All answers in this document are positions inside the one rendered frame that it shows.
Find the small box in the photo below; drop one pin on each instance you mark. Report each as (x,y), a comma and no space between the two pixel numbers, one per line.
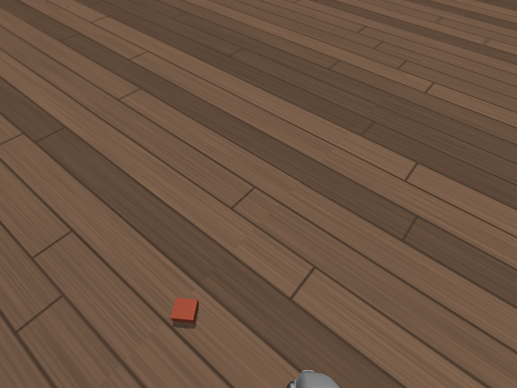
(184,310)

